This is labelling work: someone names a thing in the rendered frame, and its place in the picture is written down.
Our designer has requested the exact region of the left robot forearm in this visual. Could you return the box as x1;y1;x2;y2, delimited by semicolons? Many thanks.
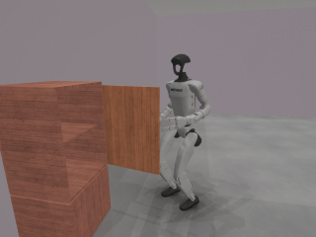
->
185;105;211;125

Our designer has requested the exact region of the robot left hand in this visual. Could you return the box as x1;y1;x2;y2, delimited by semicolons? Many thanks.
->
162;117;188;131

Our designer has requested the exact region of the robot right upper arm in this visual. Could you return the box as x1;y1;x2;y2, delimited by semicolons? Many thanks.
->
166;80;174;109

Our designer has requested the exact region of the right robot foot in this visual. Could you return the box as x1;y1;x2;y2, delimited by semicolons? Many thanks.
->
161;185;180;198

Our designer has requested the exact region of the right robot shin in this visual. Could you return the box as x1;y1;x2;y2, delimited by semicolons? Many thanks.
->
159;167;177;189

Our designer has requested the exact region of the right robot forearm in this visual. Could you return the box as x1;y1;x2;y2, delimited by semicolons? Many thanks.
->
160;104;172;124

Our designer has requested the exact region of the cupboard door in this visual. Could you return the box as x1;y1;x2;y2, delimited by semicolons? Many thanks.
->
102;85;160;175

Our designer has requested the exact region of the robot left upper arm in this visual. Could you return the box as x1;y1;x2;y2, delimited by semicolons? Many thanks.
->
188;80;210;110

